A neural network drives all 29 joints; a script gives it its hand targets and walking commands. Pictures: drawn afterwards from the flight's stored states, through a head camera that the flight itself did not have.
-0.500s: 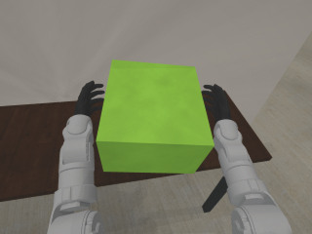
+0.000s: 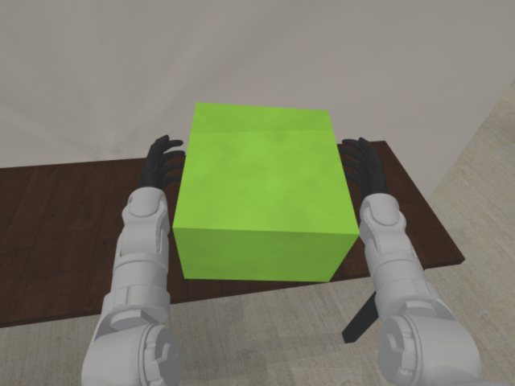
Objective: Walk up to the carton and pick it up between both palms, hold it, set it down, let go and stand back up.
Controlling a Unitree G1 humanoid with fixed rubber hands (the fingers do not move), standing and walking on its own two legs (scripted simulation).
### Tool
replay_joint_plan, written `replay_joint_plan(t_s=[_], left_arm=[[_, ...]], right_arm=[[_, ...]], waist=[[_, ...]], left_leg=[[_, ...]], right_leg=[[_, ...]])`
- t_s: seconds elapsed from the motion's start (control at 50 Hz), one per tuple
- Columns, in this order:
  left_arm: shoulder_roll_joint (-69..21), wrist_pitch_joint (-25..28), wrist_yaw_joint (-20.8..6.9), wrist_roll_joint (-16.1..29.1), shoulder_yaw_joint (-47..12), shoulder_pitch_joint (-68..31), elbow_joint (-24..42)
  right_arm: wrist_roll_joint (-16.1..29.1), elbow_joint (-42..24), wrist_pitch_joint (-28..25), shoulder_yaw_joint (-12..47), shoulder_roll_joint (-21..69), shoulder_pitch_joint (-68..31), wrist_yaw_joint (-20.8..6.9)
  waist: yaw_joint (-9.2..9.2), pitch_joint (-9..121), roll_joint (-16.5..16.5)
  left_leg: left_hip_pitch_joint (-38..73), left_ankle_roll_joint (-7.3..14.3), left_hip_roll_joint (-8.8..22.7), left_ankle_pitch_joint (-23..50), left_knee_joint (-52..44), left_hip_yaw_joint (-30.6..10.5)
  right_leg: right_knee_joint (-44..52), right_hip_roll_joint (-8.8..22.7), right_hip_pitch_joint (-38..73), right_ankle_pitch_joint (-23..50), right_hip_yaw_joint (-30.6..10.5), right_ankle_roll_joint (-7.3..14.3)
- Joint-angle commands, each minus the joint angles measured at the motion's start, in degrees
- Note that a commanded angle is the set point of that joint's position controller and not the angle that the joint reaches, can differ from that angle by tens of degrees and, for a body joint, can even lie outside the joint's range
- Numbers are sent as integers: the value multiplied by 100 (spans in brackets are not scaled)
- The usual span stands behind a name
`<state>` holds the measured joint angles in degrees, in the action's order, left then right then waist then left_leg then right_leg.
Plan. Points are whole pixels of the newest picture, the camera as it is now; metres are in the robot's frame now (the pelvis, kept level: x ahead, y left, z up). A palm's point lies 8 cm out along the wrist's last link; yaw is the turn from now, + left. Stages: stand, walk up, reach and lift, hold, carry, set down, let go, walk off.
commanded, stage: set down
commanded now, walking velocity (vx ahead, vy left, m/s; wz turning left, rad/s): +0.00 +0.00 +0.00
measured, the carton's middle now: (260, 189) +0.44 +0.01 +0.05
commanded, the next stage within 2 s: none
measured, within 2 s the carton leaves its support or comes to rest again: rests again in 1.22 s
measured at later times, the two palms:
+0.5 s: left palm (159, 191) +0.40 +0.18 +0.08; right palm (367, 190) +0.41 -0.17 +0.09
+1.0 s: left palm (163, 197) +0.41 +0.18 +0.05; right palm (359, 190) +0.43 -0.17 +0.07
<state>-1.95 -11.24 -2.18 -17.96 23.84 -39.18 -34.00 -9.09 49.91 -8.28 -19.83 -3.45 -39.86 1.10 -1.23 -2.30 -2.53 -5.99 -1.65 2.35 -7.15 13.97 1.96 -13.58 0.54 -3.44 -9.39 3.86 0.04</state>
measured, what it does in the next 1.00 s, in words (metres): stands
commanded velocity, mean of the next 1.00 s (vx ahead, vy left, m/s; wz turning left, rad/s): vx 0.00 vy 0.00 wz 0.00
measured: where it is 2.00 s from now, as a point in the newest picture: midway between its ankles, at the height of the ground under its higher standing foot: outside the picture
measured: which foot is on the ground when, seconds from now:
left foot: down 0.00-1.00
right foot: down 0.00-1.00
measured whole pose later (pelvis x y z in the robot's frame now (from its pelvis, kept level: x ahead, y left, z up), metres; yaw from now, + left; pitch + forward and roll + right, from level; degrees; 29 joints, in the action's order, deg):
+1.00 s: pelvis +0.01 +0.00 +0.00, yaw -1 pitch +9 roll +0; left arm -0.8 -0.4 -0.3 -17.2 27.5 -42.5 -47.4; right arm -19.1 54.6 -11.5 -30.1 -2.0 -44.2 -2.2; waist -2.6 1.5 -1.8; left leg -16.8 -1.8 2.7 -7.1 15.0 3.0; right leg -15.7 0.3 -15.2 -9.6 3.0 0.1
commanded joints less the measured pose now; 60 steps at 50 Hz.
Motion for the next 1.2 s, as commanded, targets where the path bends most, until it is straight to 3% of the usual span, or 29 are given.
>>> replay_joint_plan(t_s=[0.0,0.08,0.16,0.24,0.4,0.44,0.48,0.52,0.56,0.62,0.68,0.72,0.76,0.8,0.84,0.9,1.02,1.04,1.08,1.1,1.18], left_arm=[[-2366,375,-452,228,-1692,-2777,384],[-2386,527,-360,277,-1751,-2921,267],[-2413,602,-313,294,-1806,-3077,185],[-2491,654,-290,301,-1829,-3102,89],[-2253,683,-338,123,-1250,-3369,-380],[-2323,737,-279,107,-1262,-3461,-300],[-2402,832,-216,203,-1302,-3452,-414],[-2477,918,-165,174,-1375,-3471,-381],[-2365,957,-159,96,-1237,-3348,-536],[-2345,1007,-115,51,-1216,-3334,-537],[-2304,1010,-128,9,-1095,-3315,-704],[-2299,997,-101,38,-1073,-3301,-715],[-2406,992,-96,44,-1161,-3373,-643],[-2396,1054,-99,71,-1116,-3352,-686],[-2398,1174,-122,162,-1178,-3378,-674],[-2325,1385,-153,131,-1175,-3390,-842],[-2496,1601,-105,229,-1401,-3458,-1054],[-2488,1597,-113,210,-1329,-3390,-1240],[-2375,1625,-132,145,-1208,-3227,-1287],[-2399,1660,-138,165,-1227,-3357,-1228],[-2253,1795,-184,114,-1039,-3360,-1526]], right_arm=[[-78,-799,-393,1563,2388,-3442,-649],[-213,-867,-513,1510,2385,-3612,-650],[-383,-385,-457,1172,2371,-3355,-666],[-422,-201,-429,1026,2391,-3304,-702],[-823,-171,-227,547,2472,-3497,-834],[-855,-337,-304,482,2497,-3670,-883],[-927,-367,-389,506,2580,-3696,-910],[-886,-275,-448,539,2643,-3647,-934],[-946,-179,-453,559,2605,-3589,-938],[-963,-93,-462,507,2582,-3541,-983],[-991,35,-408,482,2584,-3544,-1028],[-965,167,-381,433,2557,-3467,-1052],[-1040,262,-368,356,2613,-3374,-1041],[-1015,180,-414,381,2660,-3461,-1054],[-1019,64,-493,513,2757,-3475,-1020],[-1143,223,-567,581,2832,-3409,-970],[-1184,478,-715,387,2777,-3256,-960],[-1189,616,-700,418,2786,-3266,-951],[-1143,603,-690,519,2807,-3182,-930],[-1150,530,-717,475,2802,-3321,-939],[-1180,590,-752,567,2825,-3348,-931]], waist=[[-184,2724,1],[-178,2970,-10],[17,2858,264],[33,3076,427],[-23,2709,-36],[-77,3082,86],[-89,3277,-3],[-112,3468,253],[-173,3309,85],[-200,3429,261],[-234,3298,96],[-266,3331,161],[-111,3324,202],[-222,3429,121],[-154,3708,-30],[-136,3785,7],[-44,3795,310],[-39,3668,192],[-197,3704,135],[-121,3686,145],[-201,3610,-79]], left_leg=[[708,22,-268,1797,203,496],[675,-23,-264,1988,305,552],[860,-128,-254,2014,329,529],[1147,-193,-210,2241,429,476],[416,14,-233,1201,69,552],[523,15,-228,1383,141,578],[638,-8,-200,1712,244,547],[717,-89,-193,2090,330,565],[575,-43,-196,2070,360,575],[587,-58,-191,2015,364,590],[491,-15,-191,1949,331,603],[529,-21,-169,2052,371,596],[644,-46,-170,2176,400,573],[696,-27,-181,2227,468,584],[468,26,-179,2338,504,549],[240,24,-213,2261,486,567],[656,-111,-110,2685,676,492],[587,-117,-96,2661,677,503],[415,-44,-141,2495,612,526],[312,-55,-141,2409,591,509],[-230,69,-177,1944,419,540]], right_leg=[[-306,-175,1000,2505,344,-308],[-383,-194,1074,2749,343,-357],[-307,-199,715,2564,361,-284],[-268,-202,369,2447,390,-230],[-242,-156,580,1868,294,-354],[-289,-160,461,1907,308,-337],[-296,-177,398,2181,333,-327],[-375,-168,399,2423,325,-310],[-398,-165,397,2546,319,-358],[-378,-170,252,2382,294,-312],[-417,-167,194,2353,286,-322],[-397,-181,136,2423,268,-326],[-421,-188,-2,2434,285,-306],[-425,-208,-45,2453,288,-336],[-569,-167,249,3021,255,-392],[-640,-109,418,3373,211,-426],[-532,-170,-253,2903,240,-280],[-539,-178,-218,2948,269,-289],[-537,-146,-30,2958,179,-332],[-565,-164,12,2982,214,-330],[-665,-86,453,3136,112,-379]])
